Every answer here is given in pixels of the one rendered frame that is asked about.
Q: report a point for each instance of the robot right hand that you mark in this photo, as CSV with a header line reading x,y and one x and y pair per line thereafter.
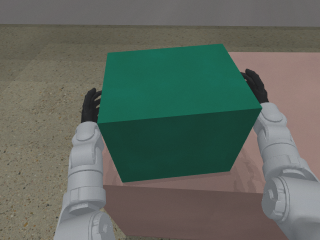
x,y
256,85

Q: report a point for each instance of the carton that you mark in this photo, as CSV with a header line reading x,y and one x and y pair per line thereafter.
x,y
173,112

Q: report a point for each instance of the robot left forearm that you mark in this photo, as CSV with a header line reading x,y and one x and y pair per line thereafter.
x,y
85,193

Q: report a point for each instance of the left robot upper arm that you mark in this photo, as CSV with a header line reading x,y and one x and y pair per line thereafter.
x,y
95,225

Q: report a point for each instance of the pedestal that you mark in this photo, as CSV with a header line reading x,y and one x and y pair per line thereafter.
x,y
225,205

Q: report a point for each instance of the right robot upper arm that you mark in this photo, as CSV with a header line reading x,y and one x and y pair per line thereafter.
x,y
294,204

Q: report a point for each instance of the robot right forearm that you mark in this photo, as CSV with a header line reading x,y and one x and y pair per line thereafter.
x,y
277,148

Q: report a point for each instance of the robot left hand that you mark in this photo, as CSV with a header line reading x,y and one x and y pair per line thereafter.
x,y
89,111

